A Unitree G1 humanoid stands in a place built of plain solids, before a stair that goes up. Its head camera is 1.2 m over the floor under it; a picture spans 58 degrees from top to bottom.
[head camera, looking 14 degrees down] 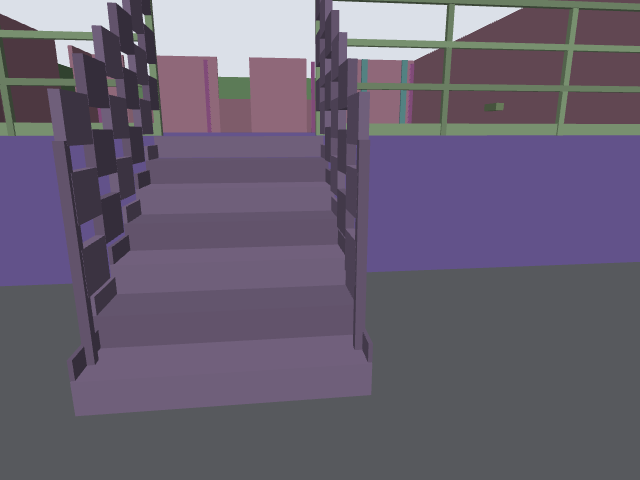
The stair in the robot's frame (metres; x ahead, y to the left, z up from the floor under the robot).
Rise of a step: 0.17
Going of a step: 0.30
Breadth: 1.32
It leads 7 degrees to the left of straight ahead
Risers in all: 7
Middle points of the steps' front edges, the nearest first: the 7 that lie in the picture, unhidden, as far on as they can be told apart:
1.72 0.41 0.17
2.02 0.45 0.33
2.31 0.48 0.50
2.61 0.52 0.67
2.91 0.55 0.84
3.21 0.59 1.00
3.51 0.63 1.17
